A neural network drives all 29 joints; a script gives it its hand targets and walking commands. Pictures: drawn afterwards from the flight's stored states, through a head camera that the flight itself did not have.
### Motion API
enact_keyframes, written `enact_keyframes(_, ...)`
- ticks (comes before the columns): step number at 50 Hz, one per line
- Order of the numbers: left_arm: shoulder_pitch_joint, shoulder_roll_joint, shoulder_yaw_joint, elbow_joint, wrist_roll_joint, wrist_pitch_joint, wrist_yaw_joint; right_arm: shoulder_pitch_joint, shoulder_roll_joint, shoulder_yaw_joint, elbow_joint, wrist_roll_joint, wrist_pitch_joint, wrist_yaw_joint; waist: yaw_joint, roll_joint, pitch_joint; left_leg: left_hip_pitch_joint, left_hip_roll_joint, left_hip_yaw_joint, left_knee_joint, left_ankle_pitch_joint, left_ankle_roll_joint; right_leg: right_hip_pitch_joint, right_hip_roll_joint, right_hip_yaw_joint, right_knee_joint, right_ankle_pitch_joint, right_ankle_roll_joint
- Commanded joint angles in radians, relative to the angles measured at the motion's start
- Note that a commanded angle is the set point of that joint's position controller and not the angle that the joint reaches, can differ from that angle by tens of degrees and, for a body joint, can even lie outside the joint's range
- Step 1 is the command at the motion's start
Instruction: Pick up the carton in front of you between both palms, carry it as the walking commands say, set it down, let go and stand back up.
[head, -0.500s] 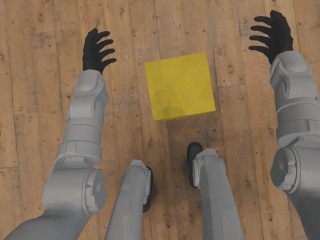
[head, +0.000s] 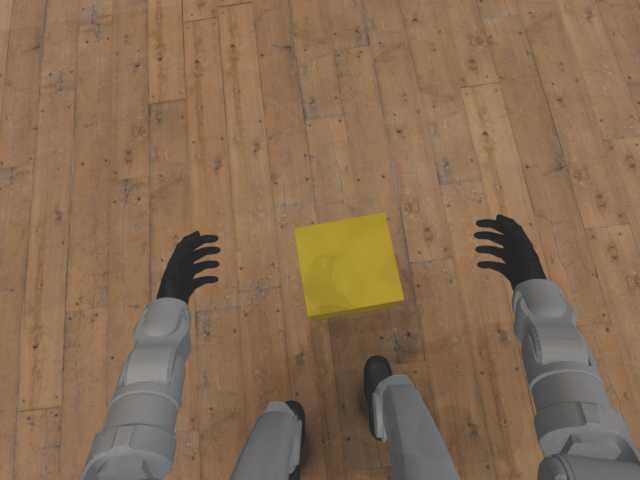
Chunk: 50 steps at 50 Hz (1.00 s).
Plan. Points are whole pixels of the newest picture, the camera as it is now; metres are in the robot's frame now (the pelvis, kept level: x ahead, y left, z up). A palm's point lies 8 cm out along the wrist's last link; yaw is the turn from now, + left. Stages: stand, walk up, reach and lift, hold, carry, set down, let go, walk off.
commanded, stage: let go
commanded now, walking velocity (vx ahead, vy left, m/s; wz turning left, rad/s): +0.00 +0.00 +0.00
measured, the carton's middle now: (346, 272) +0.44 -0.03 -0.58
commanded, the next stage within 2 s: stand in 0.88 s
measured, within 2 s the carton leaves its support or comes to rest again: neither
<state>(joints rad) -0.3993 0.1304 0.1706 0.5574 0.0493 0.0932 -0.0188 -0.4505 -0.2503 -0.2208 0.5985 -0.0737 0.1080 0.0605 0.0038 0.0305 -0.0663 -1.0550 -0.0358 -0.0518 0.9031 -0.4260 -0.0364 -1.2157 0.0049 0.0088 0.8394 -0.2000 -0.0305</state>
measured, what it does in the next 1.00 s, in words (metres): rises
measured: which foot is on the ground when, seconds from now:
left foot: down 0.00-1.00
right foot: down 0.00-1.00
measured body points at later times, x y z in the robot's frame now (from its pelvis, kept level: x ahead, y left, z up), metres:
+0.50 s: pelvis +0.05 +0.02 +0.07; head +0.10 +0.02 +0.52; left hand +0.22 +0.26 -0.01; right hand +0.22 -0.21 -0.02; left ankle -0.02 +0.14 -0.67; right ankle +0.08 -0.10 -0.67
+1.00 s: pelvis +0.06 +0.02 +0.06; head +0.07 +0.01 +0.51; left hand +0.22 +0.29 -0.02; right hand +0.21 -0.25 -0.02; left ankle -0.02 +0.14 -0.67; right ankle +0.08 -0.10 -0.67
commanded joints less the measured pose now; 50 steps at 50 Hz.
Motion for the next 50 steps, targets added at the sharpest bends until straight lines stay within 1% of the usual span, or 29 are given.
enact_keyframes(1, 0.031, 0.095, -0.005, -0.089, -0.015, -0.048, -0.015, 0.004, -0.069, 0.013, -0.115, 0.018, -0.049, -0.001, -0.004, -0.093, -0.643, -0.063, -0.033, 0.073, -0.187, 0.160, 0.006, 1.035, -0.007, 0.062, -0.033, 0.367, 0.007)
enact_keyframes(5, 0.192, 0.108, -0.019, -0.072, -0.023, -0.083, -0.023, 0.187, -0.055, 0.042, -0.110, 0.032, -0.086, -0.009, 0.000, -0.082, -0.547, 0.057, -0.020, 0.058, -0.252, 0.207, 0.013, 1.084, -0.010, 0.065, -0.096, 0.410, 0.011)
enact_keyframes(9, 0.326, 0.115, -0.039, -0.102, -0.032, -0.113, -0.028, 0.338, -0.055, 0.073, -0.142, 0.049, -0.120, -0.021, -0.003, -0.062, -0.452, 0.216, -0.009, 0.041, -0.328, 0.261, 0.016, 1.139, -0.005, 0.055, -0.170, 0.430, 0.016)
enact_keyframes(15, 0.488, 0.130, -0.061, -0.158, -0.037, -0.139, -0.036, 0.528, -0.053, 0.113, -0.212, 0.068, -0.145, -0.027, 0.000, -0.022, -0.276, 0.457, 0.008, 0.015, -0.457, 0.323, 0.022, 1.238, 0.016, 0.022, -0.288, 0.378, 0.023)
enact_keyframes(18, 0.546, 0.144, -0.074, -0.183, -0.045, -0.136, -0.041, 0.601, -0.050, 0.123, -0.243, 0.066, -0.141, -0.025, -0.001, -0.015, -0.186, 0.540, 0.017, 0.007, -0.520, 0.344, 0.023, 1.306, 0.028, 0.012, -0.345, 0.364, 0.027)
enact_keyframes(20, 0.564, 0.148, -0.086, -0.193, -0.046, -0.125, -0.045, 0.630, -0.057, 0.131, -0.254, 0.065, -0.128, -0.021, -0.003, -0.002, -0.122, 0.559, 0.025, 0.003, -0.555, 0.322, 0.025, 1.342, 0.036, 0.008, -0.365, 0.344, 0.029)
enact_keyframes(26, 0.570, 0.152, -0.109, -0.204, -0.045, -0.070, -0.052, 0.659, -0.078, 0.150, -0.277, 0.069, -0.062, -0.007, -0.008, 0.024, 0.070, 0.511, 0.053, -0.008, -0.659, 0.158, 0.046, 1.462, 0.049, -0.017, -0.384, 0.253, 0.043)
enact_keyframes(30, 0.556, 0.152, -0.109, -0.192, -0.041, -0.036, -0.050, 0.650, -0.083, 0.152, -0.275, 0.073, -0.023, 0.001, -0.008, 0.039, 0.141, 0.477, 0.066, -0.010, -0.678, 0.120, 0.052, 1.504, 0.053, -0.026, -0.373, 0.223, 0.047)
enact_keyframes(34, 0.561, 0.156, -0.102, -0.192, -0.032, -0.016, -0.046, 0.655, -0.084, 0.150, -0.277, 0.071, -0.002, 0.003, -0.007, 0.035, 0.143, 0.505, 0.061, -0.007, -0.662, 0.171, 0.051, 1.523, 0.054, -0.022, -0.370, 0.255, 0.047)
enact_keyframes(38, 0.572, 0.162, -0.091, -0.199, -0.024, -0.005, -0.047, 0.665, -0.081, 0.149, -0.284, 0.065, 0.005, 0.002, -0.007, 0.005, 0.099, 0.583, 0.036, 0.004, -0.621, 0.264, 0.040, 1.511, 0.046, -0.006, -0.378, 0.328, 0.044)
enact_keyframes(42, 0.581, 0.165, -0.085, -0.208, -0.018, -0.001, -0.053, 0.672, -0.072, 0.154, -0.290, 0.063, 0.006, 0.000, -0.008, -0.022, 0.060, 0.640, 0.016, 0.012, -0.594, 0.310, 0.032, 1.496, 0.033, 0.010, -0.384, 0.392, 0.043)
enact_keyframes(43, 0.554, 0.200, -0.094, -0.269, 0.000, 0.040, -0.024, 0.724, -0.071, 0.136, -0.263, 0.087, -0.032, -0.017, -0.018, -0.001, -0.011, 0.667, -0.014, 0.014, -0.562, 0.309, 0.015, 1.523, 0.032, 0.001, -0.359, 0.421, 0.035)
enact_keyframes(44, 0.572, 0.187, -0.107, -0.253, -0.011, 0.052, -0.010, 0.705, -0.075, 0.149, -0.271, 0.089, -0.043, -0.023, -0.016, -0.018, 0.006, 0.666, -0.011, 0.012, -0.558, 0.306, 0.017, 1.490, 0.029, 0.002, -0.360, 0.419, 0.033)
enact_keyframes(45, 0.589, 0.312, -0.061, -0.044, -0.015, 0.000, 0.029, 0.655, -0.173, 0.134, -0.141, 0.039, -0.054, -0.059, 0.038, -0.056, 0.006, 0.714, 0.054, 0.009, -0.499, 0.263, 0.005, 1.241, -0.058, 0.006, -0.360, 0.236, 0.039)
enact_keyframes(46, 0.592, 0.301, -0.070, -0.031, -0.006, -0.026, 0.038, 0.682, -0.170, 0.125, -0.143, 0.042, -0.063, -0.072, 0.011, -0.037, 0.012, 0.772, 0.059, -0.010, -0.486, 0.239, 0.005, 1.171, -0.058, 0.029, -0.376, 0.134, 0.032)
enact_keyframes(47, 0.564, 0.287, -0.076, -0.018, -0.006, -0.042, 0.037, 0.688, -0.168, 0.129, -0.126, 0.035, -0.070, -0.074, 0.002, -0.017, 0.030, 0.775, 0.065, -0.023, -0.491, 0.200, 0.011, 1.112, -0.054, 0.037, -0.379, 0.038, 0.029)
enact_keyframes(48, 0.544, 0.280, -0.079, -0.007, -0.008, -0.056, 0.035, 0.690, -0.169, 0.134, -0.115, 0.029, -0.075, -0.074, -0.001, -0.005, 0.051, 0.763, 0.071, -0.036, -0.494, 0.174, 0.017, 1.080, -0.051, 0.042, -0.384, -0.022, 0.028)
enact_keyframes(49, 0.528, 0.276, -0.079, 0.003, -0.011, -0.065, 0.032, 0.682, -0.170, 0.138, -0.110, 0.026, -0.078, -0.075, 0.000, -0.003, 0.062, 0.751, 0.072, -0.041, -0.489, 0.168, 0.022, 1.063, -0.048, 0.045, -0.381, -0.033, 0.028)
enact_keyframes(50, 0.521, 0.281, -0.080, 0.020, -0.012, -0.073, 0.027, 0.674, -0.176, 0.138, -0.102, 0.027, -0.081, -0.072, 0.002, -0.001, 0.054, 0.750, 0.075, -0.045, -0.482, 0.192, 0.026, 1.067, -0.047, 0.043, -0.371, -0.002, 0.028)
